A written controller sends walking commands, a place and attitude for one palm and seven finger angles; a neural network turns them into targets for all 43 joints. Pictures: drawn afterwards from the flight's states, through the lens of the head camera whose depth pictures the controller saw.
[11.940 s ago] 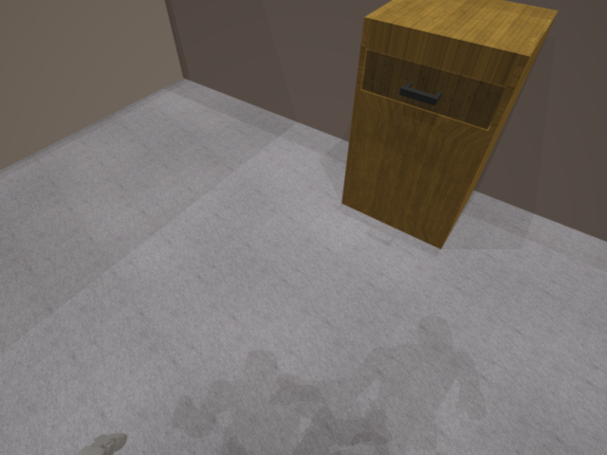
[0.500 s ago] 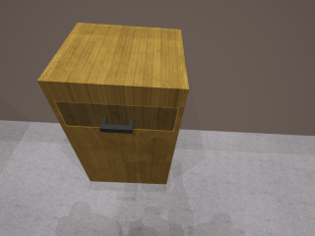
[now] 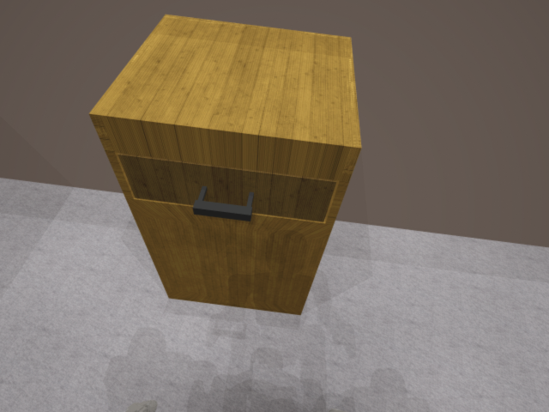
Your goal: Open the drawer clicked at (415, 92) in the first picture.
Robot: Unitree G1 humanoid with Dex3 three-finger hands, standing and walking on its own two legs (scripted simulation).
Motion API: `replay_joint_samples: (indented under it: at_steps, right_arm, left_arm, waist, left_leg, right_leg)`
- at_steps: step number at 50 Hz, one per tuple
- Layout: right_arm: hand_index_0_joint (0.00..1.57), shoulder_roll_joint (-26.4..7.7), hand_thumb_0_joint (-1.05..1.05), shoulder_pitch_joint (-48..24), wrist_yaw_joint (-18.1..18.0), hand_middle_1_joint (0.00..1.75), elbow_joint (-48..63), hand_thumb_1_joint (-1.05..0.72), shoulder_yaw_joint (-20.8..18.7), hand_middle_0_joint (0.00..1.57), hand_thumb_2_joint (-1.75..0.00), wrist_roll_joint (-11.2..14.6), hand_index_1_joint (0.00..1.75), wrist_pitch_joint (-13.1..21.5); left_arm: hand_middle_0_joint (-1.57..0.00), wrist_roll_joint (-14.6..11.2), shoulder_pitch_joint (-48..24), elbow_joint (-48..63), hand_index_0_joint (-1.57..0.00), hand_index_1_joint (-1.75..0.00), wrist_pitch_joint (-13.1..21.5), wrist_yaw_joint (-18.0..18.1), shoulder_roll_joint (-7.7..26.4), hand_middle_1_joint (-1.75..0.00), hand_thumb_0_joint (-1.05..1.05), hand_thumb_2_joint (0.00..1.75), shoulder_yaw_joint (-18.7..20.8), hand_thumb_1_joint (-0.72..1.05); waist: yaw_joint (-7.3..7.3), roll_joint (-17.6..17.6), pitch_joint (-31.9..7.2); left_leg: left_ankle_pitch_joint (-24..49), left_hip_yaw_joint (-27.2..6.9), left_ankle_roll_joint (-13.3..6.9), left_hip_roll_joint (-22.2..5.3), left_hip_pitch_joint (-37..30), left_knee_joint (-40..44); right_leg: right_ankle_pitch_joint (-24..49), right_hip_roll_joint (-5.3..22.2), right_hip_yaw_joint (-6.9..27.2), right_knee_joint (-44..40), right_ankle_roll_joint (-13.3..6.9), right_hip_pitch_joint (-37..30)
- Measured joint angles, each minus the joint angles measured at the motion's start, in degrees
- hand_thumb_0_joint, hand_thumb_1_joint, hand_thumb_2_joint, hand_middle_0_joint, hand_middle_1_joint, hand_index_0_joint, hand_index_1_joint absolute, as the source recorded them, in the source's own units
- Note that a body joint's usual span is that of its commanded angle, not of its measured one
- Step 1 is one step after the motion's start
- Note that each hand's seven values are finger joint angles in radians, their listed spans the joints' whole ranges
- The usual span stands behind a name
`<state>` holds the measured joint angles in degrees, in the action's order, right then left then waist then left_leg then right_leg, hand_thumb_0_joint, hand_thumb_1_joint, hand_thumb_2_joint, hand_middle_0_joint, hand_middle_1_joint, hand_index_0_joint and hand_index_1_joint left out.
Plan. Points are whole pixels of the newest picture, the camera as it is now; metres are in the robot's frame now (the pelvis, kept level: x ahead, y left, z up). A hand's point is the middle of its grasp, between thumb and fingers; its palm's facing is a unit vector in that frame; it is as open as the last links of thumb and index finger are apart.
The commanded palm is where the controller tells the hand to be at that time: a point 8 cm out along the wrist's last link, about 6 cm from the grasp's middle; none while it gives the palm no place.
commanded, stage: come to a stop and stand still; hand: left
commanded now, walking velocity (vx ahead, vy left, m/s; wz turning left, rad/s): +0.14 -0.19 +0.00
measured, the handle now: (225, 202) +0.52 +0.13 -0.09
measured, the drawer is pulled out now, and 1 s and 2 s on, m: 0.00 0.00 0.00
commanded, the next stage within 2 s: look again from close up in 1.20 s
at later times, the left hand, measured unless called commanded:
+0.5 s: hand out of the picture +0.00 +0.16 -0.16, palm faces -0.05 -0.99 -0.16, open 7.3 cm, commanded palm none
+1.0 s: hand out of the picture -0.02 +0.07 -0.16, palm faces +0.06 -0.99 -0.13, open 7.3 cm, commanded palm none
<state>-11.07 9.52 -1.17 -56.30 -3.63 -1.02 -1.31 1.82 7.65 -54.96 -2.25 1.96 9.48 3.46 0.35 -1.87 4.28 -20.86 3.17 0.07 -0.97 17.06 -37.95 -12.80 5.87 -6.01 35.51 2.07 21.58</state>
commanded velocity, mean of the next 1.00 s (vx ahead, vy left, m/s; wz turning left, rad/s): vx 0.03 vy -0.05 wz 0.00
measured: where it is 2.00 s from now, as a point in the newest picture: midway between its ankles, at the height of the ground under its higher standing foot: outside the picture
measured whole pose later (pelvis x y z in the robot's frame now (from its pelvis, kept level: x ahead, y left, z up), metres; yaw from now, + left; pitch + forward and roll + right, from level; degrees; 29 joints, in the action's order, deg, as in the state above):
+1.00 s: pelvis +0.01 -0.07 +0.02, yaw -1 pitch -1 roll +0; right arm -6.9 16.5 -2.6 -66.0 0.0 -1.0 -1.1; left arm 0.5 20.1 -65.2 0.5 1.9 4.5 0.3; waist -0.5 0.4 1.0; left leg -13.4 2.3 3.5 -5.1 10.1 -24.6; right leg -16.1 -2.0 -5.6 23.5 -3.3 6.8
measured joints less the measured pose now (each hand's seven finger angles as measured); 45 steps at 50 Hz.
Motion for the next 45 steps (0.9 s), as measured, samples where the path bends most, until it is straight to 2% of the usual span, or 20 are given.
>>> replay_joint_samples:
  at_steps: [2,3,8,12,17,23,27,30,37,45]
  right_arm:
    - [0.2,0.7,0.0,0.3,0.1,0.3,0.6,-0.92,0.5,0.2,-0.9,-0.5,0.3,0.3]
    - [0.2,1.1,0.0,0.6,0.1,0.3,0.5,-0.92,0.9,0.2,-0.9,-0.8,0.3,0.3]
    - [0.2,3.0,0.0,3.1,-0.6,0.3,-0.5,-0.91,2.7,0.2,-0.89,-0.9,0.3,0.7]
    - [0.21,3.4,0.0,5.0,-1.5,0.3,-0.9,-0.94,2.5,0.2,-0.89,-0.7,0.3,1.6]
    - [0.21,3.6,0.0,7.9,-2.1,0.3,-2.6,-0.93,2.6,0.2,-0.89,-0.6,0.3,2.1]
    - [0.2,3.3,0.0,11.0,-1.7,0.3,-6.6,-0.92,2.5,0.2,-0.89,-0.6,0.3,1.1]
    - [0.2,3.6,0.0,12.6,-1.2,0.3,-9.0,-0.91,2.5,0.2,-0.89,-0.2,0.3,0.4]
    - [0.2,3.3,0.0,12.9,-0.8,0.3,-10.5,-0.91,2.7,0.2,-0.89,0.0,0.3,-0.2]
    - [0.2,4.8,0.0,11.9,-0.5,0.3,-10.9,-0.91,3.7,0.2,-0.89,-0.3,0.3,-0.1]
    - [0.2,5.1,0.0,8.6,-1.0,0.3,-10.0,-0.91,3.8,0.2,-0.89,0.0,0.3,0.4]
  left_arm:
    - [-0.2,-0.3,0.9,-0.6,-0.2,-0.3,-1.0,-0.1,0.9,-0.3,0.0,0.89,0.3,0.92]
    - [-0.2,-0.3,1.6,-1.0,-0.2,-0.3,-1.3,-0.2,1.2,-0.3,0.0,0.89,0.4,0.92]
    - [-0.2,0.2,6.6,-3.4,-0.2,-0.3,-0.9,-1.4,2.0,-0.3,0.0,0.89,0.5,0.92]
    - [-0.2,0.4,10.8,-5.3,-0.2,-0.3,-1.1,-1.9,2.4,-0.3,0.0,0.89,0.6,0.91]
    - [-0.2,0.4,12.5,-7.0,-0.2,-0.3,-1.8,-2.0,2.2,-0.3,0.0,0.89,0.4,0.91]
    - [-0.2,-0.3,9.8,-7.3,-0.2,-0.3,-1.2,-1.7,0.5,-0.3,0.0,0.89,-0.9,0.91]
    - [-0.2,-0.3,7.9,-7.2,-0.2,-0.3,0.3,-0.8,-0.3,-0.3,0.01,0.89,-1.5,0.93]
    - [-0.2,-0.7,7.1,-8.5,-0.2,-0.3,1.2,-0.1,-1.0,-0.3,0.02,0.89,-2.0,0.95]
    - [-0.2,-1.3,8.5,-8.9,-0.2,-0.3,2.4,0.3,-1.3,-0.3,0.02,0.89,-2.5,0.96]
    - [-0.2,-1.5,10.8,-9.6,-0.2,-0.3,2.7,0.1,-3.3,-0.3,0.01,0.89,-2.9,0.94]
  waist:
    - [-0.15,-1.3,-0.9]
    - [-0.26,-1.6,-1.5]
    - [-1.08,-1.5,-4.4]
    - [-0.89,-1.4,-5.3]
    - [0.22,-1.2,-4.3]
    - [1.8,0.1,-2.9]
    - [1.79,-0.1,-3.3]
    - [2.15,2.7,-3.6]
    - [1.56,3.2,-4.9]
    - [-0.03,2.6,-3.6]
  left_leg:
    - [0.5,0.7,-2.4,0.7,0.3,-0.3]
    - [1.2,1.0,-3.1,0.9,-0.1,0.8]
    - [6.7,1.8,-3.8,1.4,-3.3,10.6]
    - [9.2,3.2,-4.1,1.6,-4.7,15.7]
    - [10.5,3.7,-3.8,1.1,-5.4,17.9]
    - [10.3,3.2,-2.6,0.3,-5.1,16.7]
    - [8.5,3.4,-1.0,0.6,-3.7,12.8]
    - [7.6,1.8,0.2,-1.3,-4.0,11.2]
    - [7.7,0.1,2.3,-3.3,-5.5,12.3]
    - [7.8,-0.7,3.3,-4.1,-6.4,13.2]
  right_leg:
    - [-8.0,-1.2,3.2,5.6,-0.5,2.1]
    - [-9.3,-2.1,4.7,8.5,-0.7,2.8]
    - [-5.2,-4.9,7.6,19.2,-0.3,3.4]
    - [-3.5,-5.2,7.8,21.4,0.5,2.3]
    - [-5.6,-4.4,7.0,17.1,0.9,0.2]
    - [-8.8,-3.1,5.1,4.6,-0.1,-3.9]
    - [-2.6,-2.8,4.4,-8.0,-0.9,-9.0]
    - [-2.9,-4.7,3.0,-8.1,-2.5,-10.4]
    - [-3.1,-6.9,1.4,-10.1,-4.6,-12.6]
    - [-3.1,-7.8,0.6,-11.5,-5.4,-14.0]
